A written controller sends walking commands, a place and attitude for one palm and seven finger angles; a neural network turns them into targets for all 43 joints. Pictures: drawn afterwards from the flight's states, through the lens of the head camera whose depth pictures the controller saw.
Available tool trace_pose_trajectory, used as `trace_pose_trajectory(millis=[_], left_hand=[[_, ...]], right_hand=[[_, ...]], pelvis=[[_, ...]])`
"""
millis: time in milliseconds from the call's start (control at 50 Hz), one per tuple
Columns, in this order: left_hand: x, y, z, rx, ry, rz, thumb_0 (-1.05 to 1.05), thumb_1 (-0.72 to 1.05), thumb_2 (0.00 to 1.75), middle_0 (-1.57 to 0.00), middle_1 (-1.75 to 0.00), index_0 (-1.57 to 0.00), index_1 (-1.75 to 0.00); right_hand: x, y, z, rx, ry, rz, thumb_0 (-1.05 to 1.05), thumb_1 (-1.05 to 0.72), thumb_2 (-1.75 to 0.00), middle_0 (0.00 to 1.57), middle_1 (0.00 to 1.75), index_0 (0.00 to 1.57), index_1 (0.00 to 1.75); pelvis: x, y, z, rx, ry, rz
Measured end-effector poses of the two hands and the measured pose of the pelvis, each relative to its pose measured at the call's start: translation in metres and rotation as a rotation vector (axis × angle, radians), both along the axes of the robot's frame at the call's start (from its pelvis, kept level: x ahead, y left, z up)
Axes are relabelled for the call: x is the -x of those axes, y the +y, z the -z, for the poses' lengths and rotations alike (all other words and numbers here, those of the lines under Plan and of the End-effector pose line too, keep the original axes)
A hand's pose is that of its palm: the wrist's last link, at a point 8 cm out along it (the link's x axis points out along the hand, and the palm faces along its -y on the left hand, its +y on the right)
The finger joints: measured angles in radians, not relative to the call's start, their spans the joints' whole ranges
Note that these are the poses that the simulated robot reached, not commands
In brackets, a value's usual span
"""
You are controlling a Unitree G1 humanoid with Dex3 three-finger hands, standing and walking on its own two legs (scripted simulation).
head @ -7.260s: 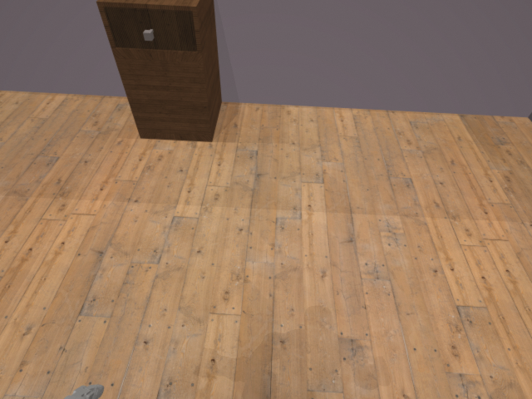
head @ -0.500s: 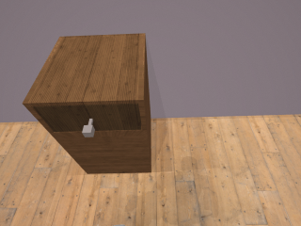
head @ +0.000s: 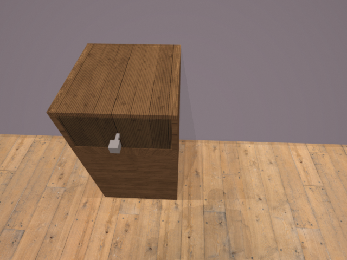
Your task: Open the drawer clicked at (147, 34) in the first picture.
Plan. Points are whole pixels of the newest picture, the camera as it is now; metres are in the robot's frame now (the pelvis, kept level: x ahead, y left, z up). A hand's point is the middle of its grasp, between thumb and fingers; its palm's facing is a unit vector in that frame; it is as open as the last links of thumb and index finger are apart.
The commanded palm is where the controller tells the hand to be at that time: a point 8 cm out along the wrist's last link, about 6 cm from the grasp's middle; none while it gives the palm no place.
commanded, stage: come to a stop and stand still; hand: left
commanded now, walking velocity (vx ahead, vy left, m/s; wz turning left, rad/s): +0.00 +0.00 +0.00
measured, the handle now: (116, 142) +0.49 +0.26 -0.14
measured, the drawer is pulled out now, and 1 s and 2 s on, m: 0.00 0.00 0.00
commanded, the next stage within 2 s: look again from close up in 0.54 s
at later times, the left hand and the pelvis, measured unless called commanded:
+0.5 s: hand out of the picture +0.01 +0.19 -0.18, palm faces +0.02 -0.99 -0.16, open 7.3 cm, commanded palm none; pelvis +0.02 +0.03 +0.00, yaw -1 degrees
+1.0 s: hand out of the picture +0.06 +0.22 -0.18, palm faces +0.02 -0.98 -0.20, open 7.4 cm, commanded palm none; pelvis +0.00 +0.03 -0.01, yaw -1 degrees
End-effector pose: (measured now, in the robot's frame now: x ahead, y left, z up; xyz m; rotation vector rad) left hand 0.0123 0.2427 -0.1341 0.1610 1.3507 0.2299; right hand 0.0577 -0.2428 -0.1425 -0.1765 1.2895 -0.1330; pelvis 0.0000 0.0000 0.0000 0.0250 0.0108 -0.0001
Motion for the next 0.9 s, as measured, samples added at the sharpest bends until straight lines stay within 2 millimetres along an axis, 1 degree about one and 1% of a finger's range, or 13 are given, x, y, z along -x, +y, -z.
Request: trace_pose_trajectory(millis=[40, 100, 180, 240, 320, 420, 580, 660, 700, 820, 900], left_hand=[[0.009, 0.010, 0.011, 0.016, 0.020, -0.014, 0.01, 0.90, 0.90, -0.20, -0.30, -0.20, -0.30], [0.018, 0.018, 0.017, 0.035, 0.045, -0.022, 0.01, 0.91, 0.90, -0.20, -0.30, -0.20, -0.30], [0.024, 0.019, 0.018, 0.052, 0.074, -0.013, 0.01, 0.91, 0.90, -0.20, -0.30, -0.19, -0.30], [0.025, 0.014, 0.015, 0.066, 0.097, -0.001, 0.01, 0.91, 0.90, -0.19, -0.30, -0.19, -0.30], [0.023, 0.007, 0.015, 0.084, 0.113, 0.016, 0.01, 0.91, 0.90, -0.19, -0.30, -0.19, -0.30], [0.011, 0.000, 0.017, 0.099, 0.102, 0.029, 0.01, 0.91, 0.90, -0.20, -0.30, -0.19, -0.30], [0.000, 0.002, 0.016, 0.081, 0.088, 0.032, 0.02, 0.93, 0.90, -0.20, -0.30, -0.20, -0.30], [-0.004, 0.003, 0.015, 0.075, 0.082, 0.045, 0.01, 0.92, 0.90, -0.20, -0.30, -0.19, -0.30], [-0.008, 0.006, 0.016, 0.067, 0.059, 0.059, 0.01, 0.92, 0.90, -0.20, -0.30, -0.20, -0.30], [-0.025, 0.019, 0.016, 0.025, -0.040, 0.070, 0.01, 0.91, 0.90, -0.20, -0.30, -0.20, -0.30], [-0.034, 0.023, 0.017, 0.023, -0.091, 0.079, 0.01, 0.91, 0.90, -0.20, -0.30, -0.20, -0.30]], right_hand=[[0.006, 0.011, 0.002, 0.017, -0.010, -0.005, 0.00, -0.91, -0.90, 0.20, 0.30, 0.20, 0.30], [0.018, 0.029, -0.003, 0.016, 0.021, -0.007, 0.00, -0.91, -0.90, 0.20, 0.30, 0.20, 0.30], [0.031, 0.042, -0.002, 0.013, 0.064, 0.010, 0.00, -0.93, -0.90, 0.20, 0.30, 0.20, 0.30], [0.038, 0.047, 0.001, 0.003, 0.087, 0.029, 0.01, -0.93, -0.90, 0.20, 0.30, 0.20, 0.30], [0.046, 0.054, 0.002, -0.008, 0.102, 0.056, 0.01, -0.93, -0.90, 0.20, 0.30, 0.20, 0.30], [0.056, 0.062, 0.003, -0.021, 0.123, 0.075, 0.00, -0.92, -0.90, 0.20, 0.30, 0.20, 0.30], [0.067, 0.071, 0.005, -0.044, 0.159, 0.094, 0.00, -0.91, -0.90, 0.20, 0.30, 0.20, 0.30], [0.068, 0.071, 0.006, -0.054, 0.168, 0.096, 0.00, -0.91, -0.90, 0.20, 0.30, 0.20, 0.30], [0.064, 0.066, 0.006, -0.050, 0.149, 0.085, 0.00, -0.91, -0.90, 0.20, 0.30, 0.20, 0.30], [0.039, 0.038, 0.006, 0.021, 0.043, 0.084, 0.00, -0.91, -0.90, 0.20, 0.30, 0.20, 0.30], [0.021, 0.027, 0.000, 0.057, -0.028, 0.069, 0.00, -0.91, -0.90, 0.20, 0.30, 0.20, 0.30]], pelvis=[[0.002, 0.010, 0.006, 0.029, 0.003, -0.007], [0.001, 0.017, 0.004, 0.018, -0.001, -0.002], [-0.004, 0.024, 0.003, 0.002, 0.000, 0.004], [-0.008, 0.029, 0.001, 0.016, -0.004, 0.010], [-0.012, 0.032, 0.000, 0.023, -0.009, 0.017], [-0.017, 0.033, 0.000, 0.026, -0.016, 0.021], [-0.023, 0.031, 0.000, 0.028, -0.018, 0.021], [-0.024, 0.029, 0.001, 0.026, -0.017, 0.018], [-0.023, 0.028, 0.003, 0.024, -0.008, 0.012], [-0.019, 0.028, 0.009, 0.035, -0.018, 0.003], [-0.014, 0.031, 0.010, 0.038, -0.040, 0.007]])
